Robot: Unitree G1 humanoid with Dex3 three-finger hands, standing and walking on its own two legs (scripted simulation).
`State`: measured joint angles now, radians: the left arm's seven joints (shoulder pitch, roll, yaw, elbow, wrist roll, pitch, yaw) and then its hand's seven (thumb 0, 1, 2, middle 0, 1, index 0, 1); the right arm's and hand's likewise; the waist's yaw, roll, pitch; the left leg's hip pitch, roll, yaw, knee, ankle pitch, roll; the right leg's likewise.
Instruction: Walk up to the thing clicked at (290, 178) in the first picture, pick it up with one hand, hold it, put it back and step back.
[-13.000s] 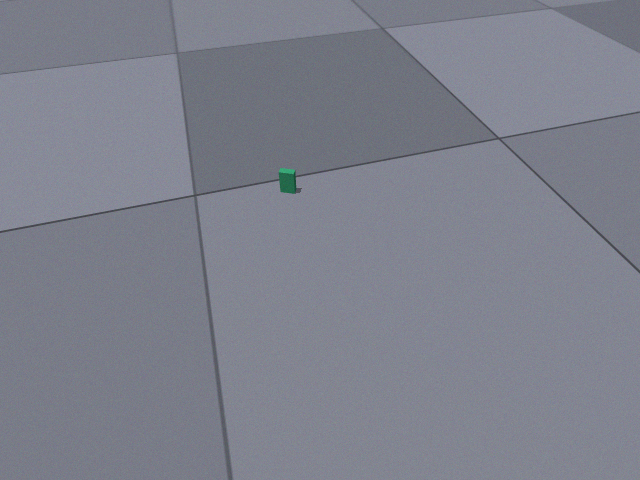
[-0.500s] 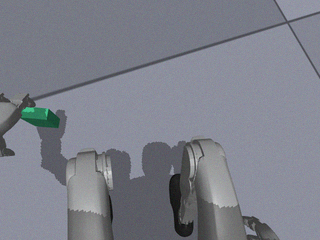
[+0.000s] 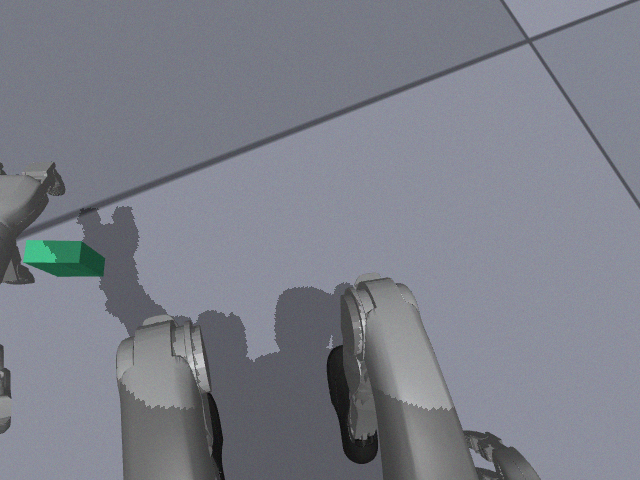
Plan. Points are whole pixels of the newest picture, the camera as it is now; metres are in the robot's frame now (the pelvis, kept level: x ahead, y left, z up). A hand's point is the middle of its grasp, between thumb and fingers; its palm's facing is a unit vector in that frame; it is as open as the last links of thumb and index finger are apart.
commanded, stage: approach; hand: left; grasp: from above
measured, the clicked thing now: (68, 260) +0.45 +0.30 -0.31
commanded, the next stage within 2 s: rest palm in 0.26 s
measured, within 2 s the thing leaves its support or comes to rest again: neither
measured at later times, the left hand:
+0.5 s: hand (17, 238) +0.45 +0.32 -0.18, palm faces -0.35 +0.04 -0.94, open 13.5 cm
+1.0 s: hand (55, 272) +0.42 +0.30 -0.25, palm faces -0.44 -0.02 -0.90, open 13.8 cm
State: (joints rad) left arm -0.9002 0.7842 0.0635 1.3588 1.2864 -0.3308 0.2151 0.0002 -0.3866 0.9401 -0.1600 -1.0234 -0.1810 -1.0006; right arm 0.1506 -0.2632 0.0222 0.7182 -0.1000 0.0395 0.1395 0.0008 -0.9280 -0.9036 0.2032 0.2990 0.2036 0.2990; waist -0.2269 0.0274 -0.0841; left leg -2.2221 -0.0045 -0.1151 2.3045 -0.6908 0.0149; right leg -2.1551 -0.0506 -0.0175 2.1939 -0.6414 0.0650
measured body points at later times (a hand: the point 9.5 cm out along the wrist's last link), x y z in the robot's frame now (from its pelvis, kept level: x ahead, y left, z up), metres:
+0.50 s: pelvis +0.00 +0.00 -0.05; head +0.21 +0.07 +0.34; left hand +0.46 +0.31 -0.13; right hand +0.10 -0.29 -0.15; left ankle +0.08 +0.12 -0.33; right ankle +0.11 -0.15 -0.33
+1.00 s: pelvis +0.00 +0.00 -0.06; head +0.23 +0.09 +0.31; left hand +0.43 +0.30 -0.20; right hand +0.05 -0.31 -0.14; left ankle +0.08 +0.12 -0.33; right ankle +0.11 -0.15 -0.33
